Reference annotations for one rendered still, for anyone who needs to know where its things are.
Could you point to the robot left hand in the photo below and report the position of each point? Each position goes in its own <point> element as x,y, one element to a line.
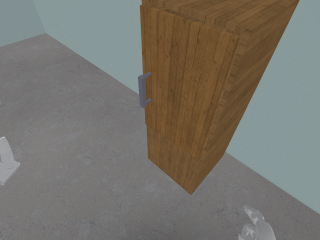
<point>8,166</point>

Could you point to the robot right hand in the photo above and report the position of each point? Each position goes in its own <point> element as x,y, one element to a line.
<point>262,229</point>

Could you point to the cupboard door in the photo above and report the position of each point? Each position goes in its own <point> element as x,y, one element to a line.
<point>189,63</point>

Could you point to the handle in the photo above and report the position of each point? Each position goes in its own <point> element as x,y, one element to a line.
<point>142,90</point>

